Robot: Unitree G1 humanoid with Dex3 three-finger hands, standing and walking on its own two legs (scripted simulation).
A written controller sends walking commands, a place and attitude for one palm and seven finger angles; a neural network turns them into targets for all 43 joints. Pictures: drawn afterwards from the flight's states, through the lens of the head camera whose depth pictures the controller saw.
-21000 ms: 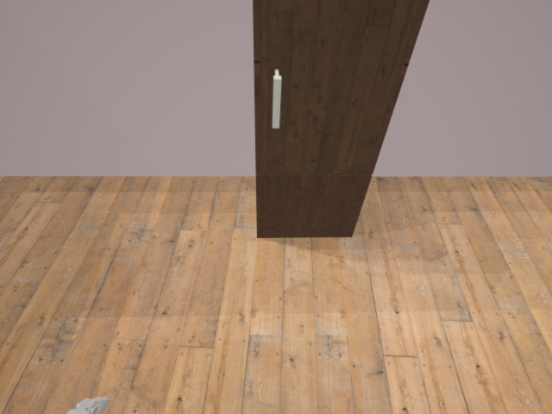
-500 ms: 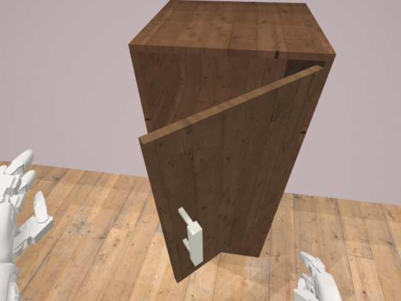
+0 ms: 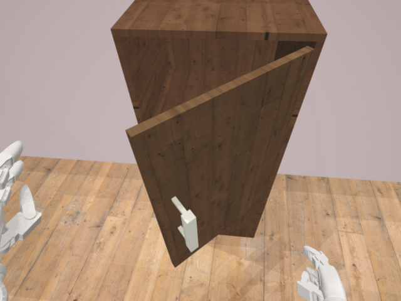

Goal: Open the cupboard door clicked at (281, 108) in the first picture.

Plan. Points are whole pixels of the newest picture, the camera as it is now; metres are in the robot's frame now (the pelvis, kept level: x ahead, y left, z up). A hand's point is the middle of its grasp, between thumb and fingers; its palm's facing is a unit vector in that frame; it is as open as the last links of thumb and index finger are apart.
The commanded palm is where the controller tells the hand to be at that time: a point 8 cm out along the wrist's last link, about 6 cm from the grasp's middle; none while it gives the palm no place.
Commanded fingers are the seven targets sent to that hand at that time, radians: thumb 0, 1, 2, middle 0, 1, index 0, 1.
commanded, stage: step back with the hand held close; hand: left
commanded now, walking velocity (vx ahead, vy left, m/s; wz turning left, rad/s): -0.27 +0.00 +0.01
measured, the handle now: (184, 225) +0.28 +0.06 -0.04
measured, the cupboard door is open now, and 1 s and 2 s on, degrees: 43 43 43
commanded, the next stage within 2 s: stop stepping back and stand still in 0.76 s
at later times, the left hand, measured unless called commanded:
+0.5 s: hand out of the picture +0.10 +0.29 +0.16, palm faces +0.45 -0.75 -0.49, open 7.4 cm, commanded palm +0.03 +0.33 +0.17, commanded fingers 0.00 0.90 0.90 -0.20 -0.30 -0.20 -0.30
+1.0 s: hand out of the picture +0.02 +0.28 +0.18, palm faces +0.40 -0.83 -0.38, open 7.4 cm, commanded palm -0.05 +0.33 +0.17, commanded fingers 0.00 0.90 0.90 -0.20 -0.30 -0.20 -0.30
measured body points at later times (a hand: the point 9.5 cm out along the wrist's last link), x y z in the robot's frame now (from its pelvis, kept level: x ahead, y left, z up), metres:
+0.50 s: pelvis -0.09 +0.02 -0.01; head -0.07 +0.03 +0.44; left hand +0.07 +0.33 +0.18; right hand +0.09 -0.21 -0.09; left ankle +0.04 +0.12 -0.74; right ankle -0.04 -0.11 -0.74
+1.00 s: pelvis -0.19 +0.03 +0.00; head -0.15 +0.07 +0.44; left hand -0.01 +0.32 +0.20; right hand -0.01 -0.18 -0.07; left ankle -0.05 +0.12 -0.74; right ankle -0.33 -0.10 -0.69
